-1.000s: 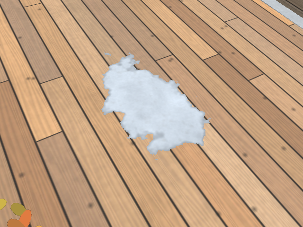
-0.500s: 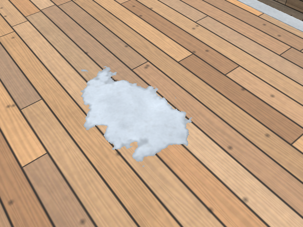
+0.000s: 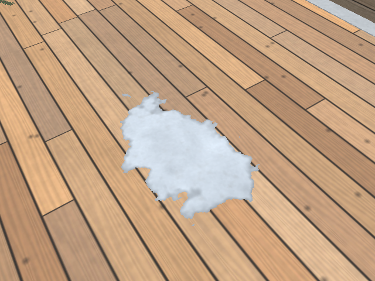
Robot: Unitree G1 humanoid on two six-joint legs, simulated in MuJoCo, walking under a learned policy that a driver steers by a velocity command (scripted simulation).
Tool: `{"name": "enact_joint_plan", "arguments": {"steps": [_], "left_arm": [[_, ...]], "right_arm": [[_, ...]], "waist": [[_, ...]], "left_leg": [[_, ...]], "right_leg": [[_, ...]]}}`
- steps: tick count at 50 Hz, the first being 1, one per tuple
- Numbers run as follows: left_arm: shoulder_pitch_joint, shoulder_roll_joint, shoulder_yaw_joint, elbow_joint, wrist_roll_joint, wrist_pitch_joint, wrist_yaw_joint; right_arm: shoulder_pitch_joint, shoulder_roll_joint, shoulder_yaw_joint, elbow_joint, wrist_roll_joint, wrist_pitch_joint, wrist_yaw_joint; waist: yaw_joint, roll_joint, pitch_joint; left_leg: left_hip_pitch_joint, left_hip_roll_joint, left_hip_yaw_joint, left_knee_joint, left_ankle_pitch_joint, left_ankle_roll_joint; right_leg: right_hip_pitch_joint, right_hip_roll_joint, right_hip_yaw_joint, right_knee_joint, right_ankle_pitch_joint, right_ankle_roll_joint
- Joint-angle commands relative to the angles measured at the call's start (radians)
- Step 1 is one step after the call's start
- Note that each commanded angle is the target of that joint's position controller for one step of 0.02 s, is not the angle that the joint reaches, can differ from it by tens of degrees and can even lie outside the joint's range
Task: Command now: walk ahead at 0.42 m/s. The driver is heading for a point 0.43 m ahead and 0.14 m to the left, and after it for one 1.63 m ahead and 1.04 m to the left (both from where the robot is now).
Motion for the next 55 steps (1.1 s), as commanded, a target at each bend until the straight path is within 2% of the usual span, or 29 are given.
{"name": "enact_joint_plan", "arguments": {"steps": [1, 4, 8, 10, 11, 12, 13, 14, 15, 16, 17, 18, 20, 22, 24, 28, 32, 35, 36, 37, 38, 39, 40, 41, 43, 44, 47, 51, 55], "left_arm": [[-0.008, 0.141, 0.022, -0.050, -0.004, -0.002, 0.018], [0.029, 0.184, 0.029, -0.034, -0.005, -0.001, 0.025], [0.021, 0.197, 0.036, -0.013, -0.018, 0.002, 0.024], [-0.002, 0.218, 0.044, -0.013, -0.011, 0.010, 0.024], [-0.007, 0.210, 0.040, -0.015, -0.005, 0.018, 0.026], [-0.006, 0.182, 0.027, -0.036, 0.010, 0.021, 0.030], [0.127, 0.026, -0.014, -0.057, 0.005, 0.005, 0.024], [0.089, 0.108, 0.001, -0.040, -0.017, -0.019, 0.017], [-0.019, 0.175, 0.023, -0.073, -0.045, -0.030, 0.012], [-0.085, 0.177, 0.021, -0.088, -0.043, -0.036, 0.016], [-0.113, 0.164, 0.024, -0.091, -0.025, -0.035, 0.021], [-0.096, 0.154, 0.027, -0.083, -0.016, -0.025, 0.023], [-0.078, 0.121, 0.024, -0.079, -0.004, -0.007, 0.026], [-0.128, 0.117, 0.023, -0.103, 0.009, 0.002, 0.030], [-0.233, 0.118, 0.022, -0.142, 0.017, -0.001, 0.032], [-0.388, 0.096, 0.011, -0.181, 0.012, -0.022, 0.017], [-0.511, 0.107, 0.007, -0.219, -0.003, -0.038, -0.005], [-0.503, 0.148, 0.018, -0.225, -0.008, -0.052, -0.014], [-0.463, 0.166, 0.026, -0.217, -0.004, -0.056, -0.011], [-0.365, 0.197, 0.042, -0.191, 0.005, -0.060, -0.005], [-0.233, 0.246, 0.057, -0.178, 0.029, -0.066, 0.003], [-0.134, 0.328, 0.077, -0.168, 0.045, -0.052, 0.012], [-0.122, 0.269, 0.063, -0.168, 0.028, -0.035, 0.005], [-0.175, 0.189, 0.040, -0.184, 0.023, -0.023, 0.005], [-0.285, 0.132, 0.021, -0.185, 0.018, -0.008, 0.006], [-0.321, 0.126, 0.019, -0.179, 0.021, -0.006, 0.006], [-0.374, 0.166, 0.036, -0.162, 0.032, -0.008, 0.011], [-0.395, 0.197, 0.048, -0.149, 0.015, 0.007, 0.029], [-0.377, 0.236, 0.059, -0.130, -0.004, 0.028, 0.025]], "right_arm": [[-0.175, -0.002, 0.011, -0.116, -0.007, -0.017, 0.022], [-0.253, -0.009, 0.017, -0.147, 0.002, -0.015, 0.030], [-0.264, -0.064, 0.002, -0.167, 0.006, -0.015, 0.036], [-0.154, -0.108, -0.020, -0.143, 0.000, -0.013, 0.029], [0.003, -0.142, -0.042, -0.095, 0.000, -0.008, 0.019], [0.184, -0.189, -0.059, -0.055, -0.005, -0.001, 0.006], [0.249, -0.283, -0.073, -0.033, -0.026, 0.000, 0.010], [0.233, -0.191, -0.049, -0.034, -0.016, -0.002, 0.014], [0.146, -0.150, -0.035, -0.038, -0.012, -0.005, 0.013], [0.079, -0.128, -0.028, -0.048, -0.015, -0.007, 0.013], [0.031, -0.108, -0.024, -0.050, -0.025, -0.012, 0.017], [0.003, -0.083, -0.018, -0.051, -0.037, -0.019, 0.019], [0.002, -0.083, -0.019, -0.039, -0.029, -0.030, 0.022], [0.026, -0.101, -0.023, -0.022, -0.020, -0.036, 0.017], [0.067, -0.122, -0.030, -0.008, -0.017, -0.031, 0.002], [0.143, -0.157, -0.039, 0.015, -0.005, -0.013, -0.021], [0.222, -0.161, -0.041, 0.039, 0.006, 0.005, -0.030], [0.228, -0.174, -0.050, 0.039, 0.004, 0.021, -0.039], [0.218, -0.177, -0.052, 0.035, 0.000, 0.028, -0.041], [0.206, -0.158, -0.047, 0.026, -0.002, 0.035, -0.042], [0.191, -0.115, -0.031, -0.004, -0.013, 0.036, -0.041], [0.294, -0.029, -0.007, -0.029, -0.016, 0.028, -0.042], [0.349, -0.059, -0.007, -0.039, -0.003, 0.024, -0.043], [0.296, -0.150, -0.035, -0.034, 0.013, 0.034, -0.047], [0.196, -0.156, -0.048, -0.060, 0.001, 0.063, -0.054], [0.199, -0.137, -0.053, -0.066, -0.002, 0.081, -0.054], [0.187, -0.077, -0.042, -0.102, 0.001, 0.117, -0.051], [0.112, -0.071, -0.037, -0.153, -0.009, 0.120, -0.032], [0.023, -0.095, -0.044, -0.204, -0.010, 0.132, -0.005]], "waist": [[0.016, -0.113, 0.078], [0.035, -0.132, 0.099], [-0.008, -0.139, 0.114], [-0.083, -0.154, 0.023], [-0.161, -0.142, -0.073], [-0.231, -0.078, -0.203], [-0.151, 0.233, -0.358], [-0.175, 0.207, -0.361], [-0.158, 0.143, -0.175], [-0.129, 0.049, -0.091], [-0.095, 0.012, -0.040], [-0.059, 0.033, -0.035], [-0.033, 0.044, -0.031], [-0.031, 0.025, 0.006], [-0.055, 0.006, 0.043], [-0.107, 0.005, 0.051], [-0.145, 0.018, 0.059], [-0.118, 0.051, 0.043], [-0.093, 0.070, 0.032], [-0.043, 0.066, -0.027], [0.017, 0.029, -0.171], [0.000, -0.206, -0.339], [-0.015, -0.345, -0.438], [-0.008, -0.225, -0.310], [-0.045, -0.120, -0.139], [-0.076, -0.145, -0.101], [-0.102, -0.179, -0.053], [-0.086, -0.146, -0.085], [-0.059, -0.144, -0.064]], "left_leg": [[-0.166, 0.011, 0.017, -0.204, 0.136, -0.033], [-0.035, -0.030, 0.044, -0.363, 0.238, -0.043], [0.014, -0.035, 0.012, -0.443, 0.230, 0.012], [0.182, -0.081, 0.047, -0.450, 0.185, 0.053], [0.387, -0.107, 0.069, -0.453, 0.181, 0.081], [0.690, 0.024, -0.078, -0.415, 0.146, 0.128], [0.981, 0.288, -0.602, -0.560, -0.155, 0.285], [0.945, 0.304, -0.808, -0.723, -0.310, 0.283], [0.806, 0.280, -0.652, -0.734, -0.286, 0.235], [0.655, 0.240, -0.511, -0.744, -0.162, 0.210], [0.529, 0.197, -0.410, -0.763, -0.038, 0.198], [0.454, 0.158, -0.334, -0.788, 0.037, 0.186], [0.380, 0.129, -0.289, -0.833, 0.103, 0.210], [0.344, 0.121, -0.257, -0.866, 0.122, 0.228], [0.360, 0.118, -0.247, -0.885, 0.131, 0.232], [0.371, 0.080, -0.193, -0.858, 0.166, 0.187], [0.428, 0.101, -0.237, -0.789, 0.134, 0.178], [0.488, 0.131, -0.302, -0.706, 0.150, 0.155], [0.494, 0.120, -0.310, -0.646, 0.238, 0.138], [0.486, 0.063, -0.282, -0.523, 0.360, 0.104], [0.384, -0.005, -0.244, -0.293, 0.309, 0.061], [0.038, -0.145, -0.118, 0.061, -0.101, -0.020], [-0.095, -0.145, -0.152, 0.247, -0.437, -0.043], [-0.139, -0.090, -0.176, 0.323, -0.391, -0.055], [-0.120, -0.028, -0.110, 0.280, -0.290, -0.082], [-0.069, 0.003, -0.101, 0.233, -0.251, -0.085], [0.016, 0.006, -0.052, 0.133, -0.155, -0.106], [0.079, 0.020, -0.032, -0.078, 0.023, -0.088], [0.131, 0.006, 0.007, -0.226, 0.035, -0.056]], "right_leg": [[0.060, -0.213, 0.163, -0.154, 0.269, -0.149], [-0.018, -0.224, 0.127, -0.177, 0.242, -0.144], [0.061, -0.286, 0.116, -0.134, 0.360, -0.112], [0.095, -0.272, 0.077, 0.028, 0.692, -0.082], [0.046, -0.231, 0.041, 0.213, 0.800, -0.057], [-0.158, -0.190, 0.024, 0.494, 0.589, -0.026], [-0.512, 0.008, 0.020, 0.891, -0.104, 0.042], [-0.619, 0.002, 0.158, 1.031, -0.276, 0.031], [-0.706, -0.054, 0.132, 1.065, -0.208, 0.019], [-0.675, -0.107, 0.104, 1.023, -0.114, 0.009], [-0.633, -0.142, 0.093, 0.962, -0.048, 0.010], [-0.567, -0.173, 0.104, 0.920, -0.002, 0.008], [-0.515, -0.180, 0.092, 0.868, 0.025, 0.020], [-0.550, -0.183, 0.084, 0.781, 0.067, 0.043], [-0.622, -0.178, 0.086, 0.644, 0.166, 0.070], [-0.566, -0.123, 0.070, 0.362, 0.365, 0.095], [-0.519, -0.083, 0.074, 0.235, 0.371, 0.096], [-0.443, -0.069, 0.087, 0.172, 0.278, 0.073], [-0.384, -0.058, 0.074, 0.149, 0.238, 0.056], [-0.243, -0.051, 0.054, 0.101, 0.255, 0.026], [0.008, -0.160, 0.126, 0.155, 0.380, -0.033], [0.402, -0.422, 0.421, 0.218, 0.616, -0.167], [0.443, -0.515, 0.634, 0.156, 0.608, -0.233], [0.326, -0.466, 0.503, 0.143, 0.600, -0.200], [0.076, -0.370, 0.261, 0.111, 0.690, -0.157], [-0.026, -0.342, 0.198, 0.075, 0.653, -0.146], [-0.171, -0.321, 0.082, -0.027, 0.609, -0.179], [-0.140, -0.330, -0.020, -0.045, 0.574, -0.179], [-0.102, -0.346, -0.068, -0.013, 0.470, -0.153]]}}
Keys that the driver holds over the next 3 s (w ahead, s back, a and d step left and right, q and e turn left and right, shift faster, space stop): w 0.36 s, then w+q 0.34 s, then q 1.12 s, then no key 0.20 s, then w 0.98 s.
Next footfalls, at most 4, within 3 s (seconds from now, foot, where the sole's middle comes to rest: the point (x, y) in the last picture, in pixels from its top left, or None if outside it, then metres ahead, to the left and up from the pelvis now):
0.24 left None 0.31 0.15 -0.78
0.76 right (231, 255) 0.60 -0.06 -0.78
1.22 left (158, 260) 0.57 0.21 -0.78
1.66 right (213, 233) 0.68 0.01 -0.78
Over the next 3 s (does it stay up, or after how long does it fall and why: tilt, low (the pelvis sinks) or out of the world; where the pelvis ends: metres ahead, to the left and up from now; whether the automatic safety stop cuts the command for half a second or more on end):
stays up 0.78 0.34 -0.02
